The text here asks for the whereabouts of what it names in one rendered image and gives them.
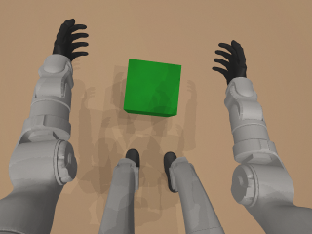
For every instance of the right robot upper arm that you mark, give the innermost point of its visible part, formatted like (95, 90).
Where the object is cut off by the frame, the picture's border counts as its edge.
(266, 191)

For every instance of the left robot shin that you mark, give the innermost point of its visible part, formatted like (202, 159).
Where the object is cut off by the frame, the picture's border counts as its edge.
(124, 161)

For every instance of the right robot hand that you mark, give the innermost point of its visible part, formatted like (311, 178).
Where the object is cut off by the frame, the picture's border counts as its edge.
(236, 66)

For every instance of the robot left foot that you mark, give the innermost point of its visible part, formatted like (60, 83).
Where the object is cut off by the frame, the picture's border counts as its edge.
(133, 155)

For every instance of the left robot forearm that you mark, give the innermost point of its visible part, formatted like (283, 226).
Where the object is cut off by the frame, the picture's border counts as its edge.
(51, 104)

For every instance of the left robot hand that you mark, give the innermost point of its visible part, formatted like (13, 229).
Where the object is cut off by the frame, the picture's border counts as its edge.
(63, 44)

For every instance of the carton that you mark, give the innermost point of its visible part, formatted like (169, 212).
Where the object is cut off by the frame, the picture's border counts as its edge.
(152, 88)

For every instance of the right robot forearm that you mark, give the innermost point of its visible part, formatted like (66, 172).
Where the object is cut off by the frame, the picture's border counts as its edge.
(251, 139)

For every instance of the left robot upper arm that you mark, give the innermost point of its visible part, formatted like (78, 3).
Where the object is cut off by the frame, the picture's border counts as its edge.
(39, 170)

